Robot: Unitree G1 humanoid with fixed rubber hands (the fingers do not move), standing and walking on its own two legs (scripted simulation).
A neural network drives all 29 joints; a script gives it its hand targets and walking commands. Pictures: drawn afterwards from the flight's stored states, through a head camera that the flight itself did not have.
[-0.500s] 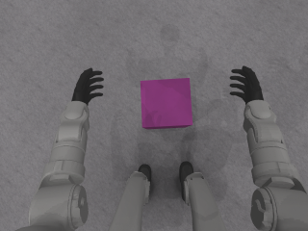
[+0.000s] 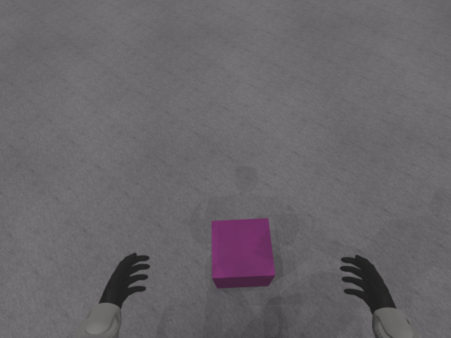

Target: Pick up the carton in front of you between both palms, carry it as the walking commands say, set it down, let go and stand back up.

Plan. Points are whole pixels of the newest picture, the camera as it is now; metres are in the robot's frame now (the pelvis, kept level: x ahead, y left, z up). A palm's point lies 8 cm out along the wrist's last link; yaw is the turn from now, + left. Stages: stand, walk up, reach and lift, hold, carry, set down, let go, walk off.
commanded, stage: let go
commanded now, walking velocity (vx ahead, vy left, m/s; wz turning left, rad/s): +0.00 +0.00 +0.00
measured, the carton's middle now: (241, 255) +0.41 +0.01 -0.64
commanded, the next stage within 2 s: stand in 0.54 s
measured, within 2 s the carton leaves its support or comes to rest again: neither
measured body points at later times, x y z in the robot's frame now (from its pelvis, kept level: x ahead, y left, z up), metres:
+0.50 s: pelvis +0.00 +0.00 +0.01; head +0.01 -0.01 +0.46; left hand +0.17 +0.23 -0.07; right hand +0.17 -0.24 -0.07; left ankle -0.02 +0.12 -0.73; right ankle +0.00 -0.12 -0.73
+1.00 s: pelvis +0.02 +0.00 +0.00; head +0.03 +0.00 +0.45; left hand +0.16 +0.29 -0.09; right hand +0.16 -0.29 -0.09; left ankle -0.02 +0.12 -0.73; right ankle +0.00 -0.12 -0.73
